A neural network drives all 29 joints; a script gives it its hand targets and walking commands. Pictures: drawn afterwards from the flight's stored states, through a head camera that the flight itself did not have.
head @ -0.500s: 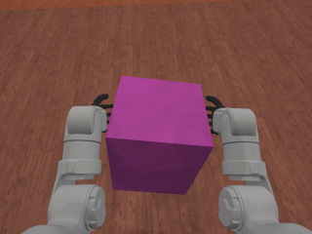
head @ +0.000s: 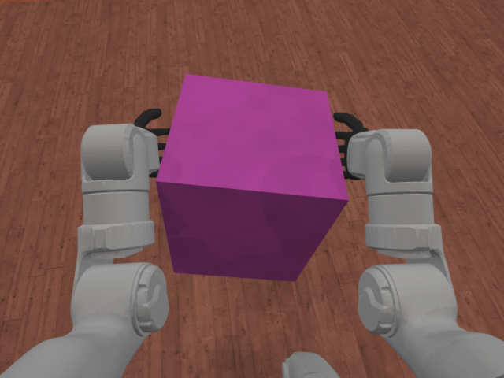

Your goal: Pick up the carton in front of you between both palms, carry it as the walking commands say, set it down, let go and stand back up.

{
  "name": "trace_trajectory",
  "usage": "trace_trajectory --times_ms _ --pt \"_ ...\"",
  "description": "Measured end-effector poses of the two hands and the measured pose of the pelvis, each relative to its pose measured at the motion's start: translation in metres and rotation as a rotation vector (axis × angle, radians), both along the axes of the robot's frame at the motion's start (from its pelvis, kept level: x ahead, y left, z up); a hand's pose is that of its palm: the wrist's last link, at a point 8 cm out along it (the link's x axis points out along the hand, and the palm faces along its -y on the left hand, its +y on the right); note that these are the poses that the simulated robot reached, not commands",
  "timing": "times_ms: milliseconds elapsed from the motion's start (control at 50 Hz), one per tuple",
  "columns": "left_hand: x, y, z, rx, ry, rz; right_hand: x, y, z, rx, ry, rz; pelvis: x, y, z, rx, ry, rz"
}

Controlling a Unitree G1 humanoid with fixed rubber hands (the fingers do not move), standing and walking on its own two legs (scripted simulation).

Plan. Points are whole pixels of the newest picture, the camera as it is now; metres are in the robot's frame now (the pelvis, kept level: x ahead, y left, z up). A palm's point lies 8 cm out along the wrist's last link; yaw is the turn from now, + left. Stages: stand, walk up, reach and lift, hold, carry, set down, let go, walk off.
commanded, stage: carry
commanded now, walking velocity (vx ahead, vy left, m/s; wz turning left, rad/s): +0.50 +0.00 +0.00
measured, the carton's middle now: (245, 187) +0.38 -0.02 +0.10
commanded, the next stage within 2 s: none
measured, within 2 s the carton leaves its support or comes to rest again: neither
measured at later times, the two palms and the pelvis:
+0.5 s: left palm (130, 38) +0.67 +0.16 +0.22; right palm (284, 27) +0.70 -0.14 +0.21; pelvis +0.29 -0.03 +0.04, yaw +1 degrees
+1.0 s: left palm out of the picture +1.01 +0.13 +0.27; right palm out of the picture +1.03 -0.16 +0.26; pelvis +0.63 -0.04 +0.10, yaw +0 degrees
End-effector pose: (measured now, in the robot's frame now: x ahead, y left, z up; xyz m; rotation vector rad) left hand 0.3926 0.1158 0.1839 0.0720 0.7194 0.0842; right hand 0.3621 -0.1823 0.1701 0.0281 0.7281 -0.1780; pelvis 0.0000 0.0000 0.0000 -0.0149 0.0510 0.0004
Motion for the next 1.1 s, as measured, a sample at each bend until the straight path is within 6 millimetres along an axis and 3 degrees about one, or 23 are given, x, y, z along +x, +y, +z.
trace_trajectory --times_ms 100,160,240,300,400,540,640,700,820,940,1020,1100 --pt "0.052 0.004 0.009 -0.015 -0.040 0.063 0.072 0.002 0.012 0.041 -0.041 0.024 0.054 -0.014 -0.002 -0.020 0.007 0.016" --pt "0.077 0.013 0.000 0.006 -0.031 0.128 0.121 0.012 0.005 0.061 -0.029 0.082 0.089 -0.028 -0.005 -0.029 -0.013 0.022" --pt "0.096 0.032 -0.018 0.014 0.045 0.198 0.169 0.033 -0.006 0.064 0.049 0.153 0.126 -0.041 0.014 -0.004 -0.024 0.023" --pt "0.122 0.041 -0.010 0.009 0.027 0.236 0.206 0.044 0.001 0.079 0.033 0.178 0.155 -0.046 0.027 0.012 -0.019 0.030" --pt "0.192 0.046 0.015 -0.016 -0.037 0.248 0.271 0.048 0.025 0.083 -0.031 0.166 0.214 -0.046 0.039 0.032 0.003 0.033" --pt "0.319 0.037 0.039 -0.013 -0.072 0.163 0.367 0.035 0.041 0.071 -0.069 0.089 0.321 -0.019 0.037 0.049 0.019 0.018" --pt "0.400 0.012 0.037 -0.030 0.004 0.058 0.406 0.011 0.034 0.026 0.009 -0.014 0.385 -0.001 0.058 0.043 0.010 0.015" --pt "0.442 -0.003 0.044 -0.038 0.015 0.017 0.430 -0.002 0.040 0.028 0.023 -0.063 0.420 0.004 0.073 0.023 0.017 0.010" --pt "0.522 -0.012 0.067 -0.045 -0.023 0.015 0.511 -0.012 0.064 0.042 -0.015 -0.076 0.501 -0.003 0.087 0.013 0.031 0.003" --pt "0.598 0.001 0.084 -0.003 -0.067 0.090 0.621 -0.001 0.082 0.039 -0.053 0.032 0.595 -0.026 0.083 -0.023 0.012 0.019" --pt "0.625 0.025 0.084 0.019 -0.004 0.173 0.682 0.025 0.088 0.068 0.011 0.130 0.642 -0.037 0.103 0.011 0.013 0.006" --pt "0.660 0.044 0.097 0.000 0.006 0.236 0.735 0.046 0.104 0.079 0.024 0.174 0.688 -0.042 0.124 0.045 0.020 0.013"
